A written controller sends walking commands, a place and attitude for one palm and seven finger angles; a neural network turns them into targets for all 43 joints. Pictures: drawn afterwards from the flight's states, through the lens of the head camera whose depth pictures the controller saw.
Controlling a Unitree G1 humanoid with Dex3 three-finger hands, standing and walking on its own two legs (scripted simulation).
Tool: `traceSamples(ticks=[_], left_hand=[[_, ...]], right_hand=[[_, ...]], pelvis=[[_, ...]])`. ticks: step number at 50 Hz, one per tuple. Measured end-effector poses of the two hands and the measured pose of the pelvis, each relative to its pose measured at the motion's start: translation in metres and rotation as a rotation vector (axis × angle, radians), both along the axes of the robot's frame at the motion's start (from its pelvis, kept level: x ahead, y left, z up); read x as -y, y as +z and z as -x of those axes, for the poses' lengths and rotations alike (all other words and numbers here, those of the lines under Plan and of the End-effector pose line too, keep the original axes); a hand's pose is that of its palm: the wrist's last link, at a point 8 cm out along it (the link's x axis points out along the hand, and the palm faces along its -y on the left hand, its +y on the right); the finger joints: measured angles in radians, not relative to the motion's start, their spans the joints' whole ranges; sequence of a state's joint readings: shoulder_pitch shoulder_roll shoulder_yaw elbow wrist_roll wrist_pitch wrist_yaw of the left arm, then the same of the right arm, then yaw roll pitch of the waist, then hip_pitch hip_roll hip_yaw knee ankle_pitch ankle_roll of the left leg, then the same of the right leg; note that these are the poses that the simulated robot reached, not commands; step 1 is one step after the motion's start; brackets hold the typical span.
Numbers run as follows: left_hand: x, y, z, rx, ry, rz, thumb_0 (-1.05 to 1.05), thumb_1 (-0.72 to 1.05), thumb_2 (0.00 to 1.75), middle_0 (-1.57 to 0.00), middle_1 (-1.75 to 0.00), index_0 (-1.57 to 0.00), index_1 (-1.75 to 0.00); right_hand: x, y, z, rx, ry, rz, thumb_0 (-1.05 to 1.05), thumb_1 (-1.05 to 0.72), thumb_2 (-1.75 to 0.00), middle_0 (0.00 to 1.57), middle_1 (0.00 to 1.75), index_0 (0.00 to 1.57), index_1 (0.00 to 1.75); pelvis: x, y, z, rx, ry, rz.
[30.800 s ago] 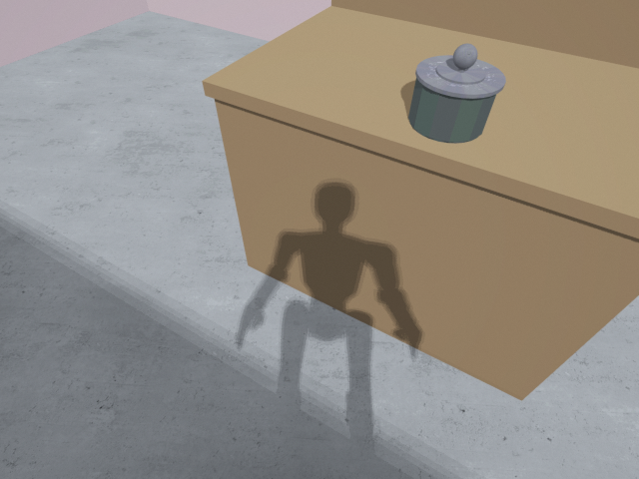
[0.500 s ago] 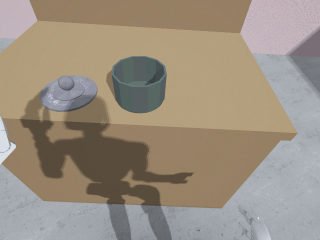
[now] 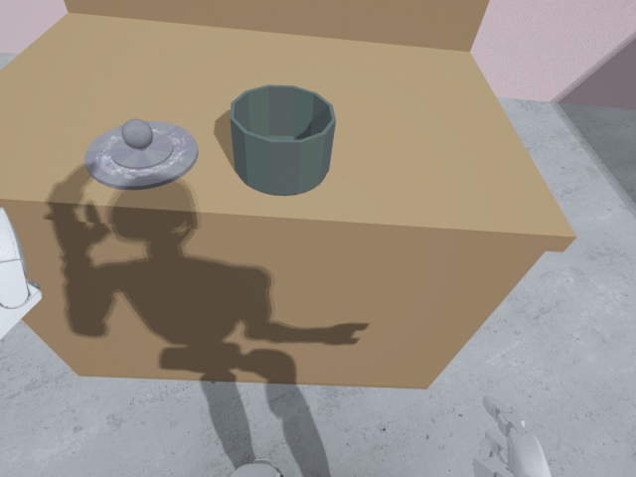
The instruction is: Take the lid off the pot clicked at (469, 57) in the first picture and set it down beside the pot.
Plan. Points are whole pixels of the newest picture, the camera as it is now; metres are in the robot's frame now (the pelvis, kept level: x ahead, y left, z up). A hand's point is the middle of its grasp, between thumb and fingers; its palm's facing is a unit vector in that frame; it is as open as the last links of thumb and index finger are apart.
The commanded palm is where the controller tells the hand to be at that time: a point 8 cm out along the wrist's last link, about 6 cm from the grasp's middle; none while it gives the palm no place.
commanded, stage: step back with the hand held close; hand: left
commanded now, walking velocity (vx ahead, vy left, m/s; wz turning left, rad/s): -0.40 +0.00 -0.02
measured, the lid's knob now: (137, 133) +0.59 +0.32 +0.09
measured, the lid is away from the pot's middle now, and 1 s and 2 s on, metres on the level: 0.23 0.23 0.23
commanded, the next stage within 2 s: stop stepping back and stand still in 0.32 s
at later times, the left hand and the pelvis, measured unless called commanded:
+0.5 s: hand (12, 347) +0.17 +0.22 +0.23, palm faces +0.22 -0.88 -0.41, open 7.4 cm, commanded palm +0.07 +0.28 +0.26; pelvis -0.09 +0.02 +0.01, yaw -6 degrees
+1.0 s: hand out of the picture +0.07 +0.24 +0.23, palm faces +0.31 -0.87 -0.39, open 7.5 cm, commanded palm +0.00 +0.30 +0.26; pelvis -0.16 +0.03 +0.01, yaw -6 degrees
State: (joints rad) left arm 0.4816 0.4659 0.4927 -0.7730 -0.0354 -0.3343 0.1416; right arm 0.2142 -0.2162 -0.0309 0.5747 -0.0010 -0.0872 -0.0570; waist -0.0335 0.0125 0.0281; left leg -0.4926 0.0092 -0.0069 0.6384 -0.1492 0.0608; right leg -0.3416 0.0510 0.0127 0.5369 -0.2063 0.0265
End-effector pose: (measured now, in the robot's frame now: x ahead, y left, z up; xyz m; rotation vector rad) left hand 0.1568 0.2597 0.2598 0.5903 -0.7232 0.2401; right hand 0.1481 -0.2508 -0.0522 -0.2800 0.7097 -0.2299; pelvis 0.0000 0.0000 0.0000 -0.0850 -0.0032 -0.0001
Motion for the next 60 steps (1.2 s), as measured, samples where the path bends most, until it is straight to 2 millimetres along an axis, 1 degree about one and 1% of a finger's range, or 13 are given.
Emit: traceSamples(ticks=[8,15,19,21,24,27,31,35,38,43,48,54,60], left_hand=[[-0.019,0.01,0.017,0.003,0.075,0.034,0.01,0.88,0.9,-0.21,-0.31,-0.22,-0.3],[0.002,0.001,0.024,0.011,-0.052,0.076,0.01,0.88,0.9,-0.21,-0.31,-0.21,-0.3],[-0.001,0.001,0.021,0.033,-0.124,0.069,0.01,0.88,0.9,-0.21,-0.31,-0.22,-0.3],[-0.006,0.001,0.021,-0.005,-0.129,0.069,0.01,0.88,0.9,-0.21,-0.31,-0.22,-0.3],[-0.012,-0.02,0.016,-0.173,-0.115,0.096,0.01,0.88,0.9,-0.21,-0.31,-0.21,-0.3],[-0.013,-0.022,0.04,-0.254,-0.103,0.057,0.02,0.88,0.9,-0.21,-0.31,-0.21,-0.3],[-0.005,0.0,0.09,-0.252,-0.087,-0.022,0.02,0.88,0.9,-0.21,-0.31,-0.22,-0.3],[-0.002,0.021,0.136,-0.105,-0.051,-0.115,0.02,0.88,0.9,-0.21,-0.31,-0.22,-0.3],[-0.019,0.03,0.151,0.027,-0.014,-0.04,0.01,0.88,0.9,-0.22,-0.31,-0.22,-0.31],[-0.057,0.005,0.13,0.068,0.063,0.201,0.01,0.88,0.9,-0.21,-0.31,-0.22,-0.3],[-0.044,-0.024,0.117,-0.136,0.019,0.187,0.01,0.89,0.9,-0.2,-0.3,-0.2,-0.3],[-0.01,-0.009,0.138,-0.187,-0.068,-0.036,0.02,0.88,0.9,-0.21,-0.31,-0.21,-0.3],[-0.04,0.016,0.131,-0.053,0.04,-0.012,0.01,0.88,0.9,-0.22,-0.31,-0.22,-0.31]], right_hand=[[-0.019,0.004,0.022,0.005,0.018,-0.047,0.02,-0.91,-0.9,0.2,0.3,0.2,0.3],[-0.024,-0.007,0.047,-0.011,0.002,-0.058,0.02,-0.9,-0.9,0.2,0.3,0.2,0.3],[-0.022,-0.001,0.069,-0.028,-0.057,-0.029,0.02,-0.9,-0.9,0.2,0.3,0.2,0.3],[-0.024,0.006,0.081,-0.024,-0.062,-0.021,0.02,-0.91,-0.9,0.2,0.3,0.2,0.3],[-0.022,0.009,0.102,-0.024,-0.059,-0.036,0.02,-0.91,-0.9,0.2,0.3,0.2,0.3],[-0.021,0.021,0.125,0.005,-0.089,-0.039,0.02,-0.91,-0.9,0.2,0.3,0.2,0.3],[-0.023,0.024,0.15,-0.004,-0.066,-0.028,0.02,-0.91,-0.9,0.2,0.3,0.2,0.3],[-0.021,0.0,0.167,-0.041,-0.013,-0.019,0.01,-0.9,-0.9,0.2,0.3,0.2,0.3],[-0.022,-0.011,0.181,-0.081,-0.057,-0.046,0.02,-0.9,-0.9,0.2,0.3,0.2,0.3],[-0.031,-0.014,0.189,-0.023,-0.089,-0.041,0.02,-0.91,-0.9,0.2,0.3,0.2,0.3],[-0.051,-0.006,0.195,0.05,-0.099,-0.102,0.02,-0.91,-0.9,0.2,0.29,0.2,0.3],[-0.058,-0.018,0.197,-0.015,-0.033,-0.135,0.02,-0.9,-0.9,0.2,0.3,0.2,0.3],[-0.049,-0.025,0.187,-0.122,-0.051,-0.11,0.02,-0.9,-0.9,0.2,0.3,0.2,0.3]], pelvis=[[0.0,0.01,0.02,-0.034,-0.013,0.019],[-0.005,0.005,0.04,-0.028,-0.077,0.001],[-0.013,0.005,0.051,-0.036,-0.073,-0.01],[-0.015,0.01,0.064,-0.044,-0.091,-0.009],[-0.019,0.014,0.084,-0.049,-0.094,0.012],[-0.017,0.017,0.098,-0.061,-0.115,0.002],[-0.015,0.022,0.114,-0.071,-0.092,-0.01],[-0.019,0.01,0.137,-0.031,-0.085,-0.035],[-0.024,0.008,0.141,-0.014,-0.087,-0.039],[-0.038,-0.001,0.149,-0.023,-0.061,-0.04],[-0.039,0.002,0.161,-0.015,-0.1,-0.079],[-0.03,0.002,0.155,-0.021,-0.086,-0.059],[-0.04,0.01,0.138,-0.008,-0.08,-0.075]])
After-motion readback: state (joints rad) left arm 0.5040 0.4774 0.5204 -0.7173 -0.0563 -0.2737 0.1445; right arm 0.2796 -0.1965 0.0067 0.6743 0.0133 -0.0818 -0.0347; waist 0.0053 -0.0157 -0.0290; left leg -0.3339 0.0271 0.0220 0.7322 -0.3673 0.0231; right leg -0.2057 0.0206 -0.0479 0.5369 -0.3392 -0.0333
